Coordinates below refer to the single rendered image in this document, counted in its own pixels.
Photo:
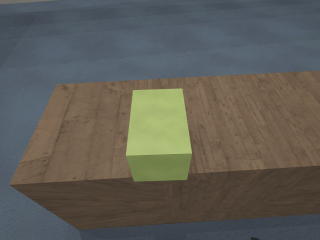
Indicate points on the pedestal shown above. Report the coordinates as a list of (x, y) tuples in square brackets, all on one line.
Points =
[(255, 142)]

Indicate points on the carton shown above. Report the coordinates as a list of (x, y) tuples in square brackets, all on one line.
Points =
[(158, 143)]

